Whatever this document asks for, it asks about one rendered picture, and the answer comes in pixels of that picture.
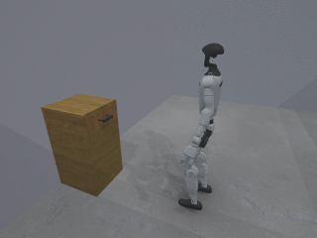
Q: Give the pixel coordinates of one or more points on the drawer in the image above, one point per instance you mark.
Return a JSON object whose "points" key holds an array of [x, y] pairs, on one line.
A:
{"points": [[92, 122]]}

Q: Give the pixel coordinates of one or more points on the robot left shin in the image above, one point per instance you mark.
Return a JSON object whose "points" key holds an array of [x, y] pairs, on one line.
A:
{"points": [[191, 181]]}

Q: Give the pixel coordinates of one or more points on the left robot upper arm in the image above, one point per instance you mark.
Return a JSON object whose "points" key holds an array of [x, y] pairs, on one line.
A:
{"points": [[208, 86]]}

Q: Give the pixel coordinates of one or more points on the left robot forearm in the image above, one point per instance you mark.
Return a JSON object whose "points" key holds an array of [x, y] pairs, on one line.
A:
{"points": [[204, 122]]}

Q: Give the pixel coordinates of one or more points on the handle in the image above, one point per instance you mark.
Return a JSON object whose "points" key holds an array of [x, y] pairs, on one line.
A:
{"points": [[106, 118]]}

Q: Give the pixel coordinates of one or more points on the robot left hand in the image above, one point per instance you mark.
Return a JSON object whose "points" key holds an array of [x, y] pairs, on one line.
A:
{"points": [[191, 152]]}

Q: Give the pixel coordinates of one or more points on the right robot thigh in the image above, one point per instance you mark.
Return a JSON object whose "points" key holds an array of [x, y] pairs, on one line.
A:
{"points": [[201, 158]]}

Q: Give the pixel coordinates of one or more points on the cabinet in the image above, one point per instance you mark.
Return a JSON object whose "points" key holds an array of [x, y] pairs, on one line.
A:
{"points": [[87, 162]]}

